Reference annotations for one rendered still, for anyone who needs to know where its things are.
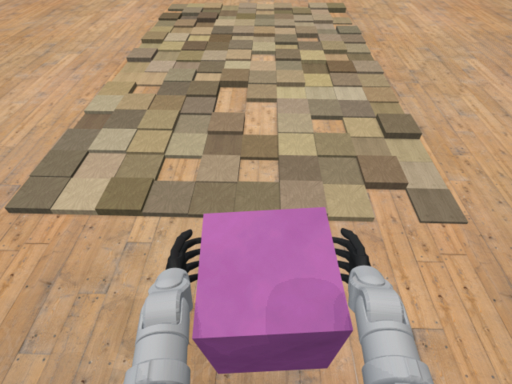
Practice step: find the right robot hand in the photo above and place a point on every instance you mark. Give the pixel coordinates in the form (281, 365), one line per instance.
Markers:
(356, 254)

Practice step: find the robot left forearm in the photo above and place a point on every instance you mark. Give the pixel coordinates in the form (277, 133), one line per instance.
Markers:
(160, 354)

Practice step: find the left robot hand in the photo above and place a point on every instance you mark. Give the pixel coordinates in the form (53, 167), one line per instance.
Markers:
(178, 255)

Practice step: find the robot right forearm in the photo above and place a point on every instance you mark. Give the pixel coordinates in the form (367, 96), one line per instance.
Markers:
(388, 347)

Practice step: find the carton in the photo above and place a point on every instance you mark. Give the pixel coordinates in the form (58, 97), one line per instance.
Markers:
(269, 294)

